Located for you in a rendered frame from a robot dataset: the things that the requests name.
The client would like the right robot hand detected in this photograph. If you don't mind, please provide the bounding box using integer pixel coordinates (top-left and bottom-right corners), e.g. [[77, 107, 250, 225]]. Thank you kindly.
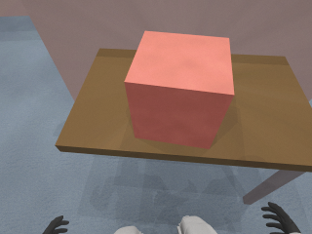
[[261, 202, 301, 234]]

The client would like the left robot hand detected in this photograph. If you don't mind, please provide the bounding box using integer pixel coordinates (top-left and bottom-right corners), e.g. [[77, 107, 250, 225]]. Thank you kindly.
[[42, 215, 69, 234]]

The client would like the carton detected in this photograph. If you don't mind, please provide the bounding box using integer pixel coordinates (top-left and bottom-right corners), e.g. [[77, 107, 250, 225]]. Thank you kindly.
[[124, 30, 235, 149]]

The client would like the table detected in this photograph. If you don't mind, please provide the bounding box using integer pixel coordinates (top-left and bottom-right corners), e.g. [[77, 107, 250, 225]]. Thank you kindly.
[[55, 48, 312, 205]]

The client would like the robot right thigh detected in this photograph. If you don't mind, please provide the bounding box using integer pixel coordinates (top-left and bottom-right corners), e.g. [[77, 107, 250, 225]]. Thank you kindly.
[[176, 215, 217, 234]]

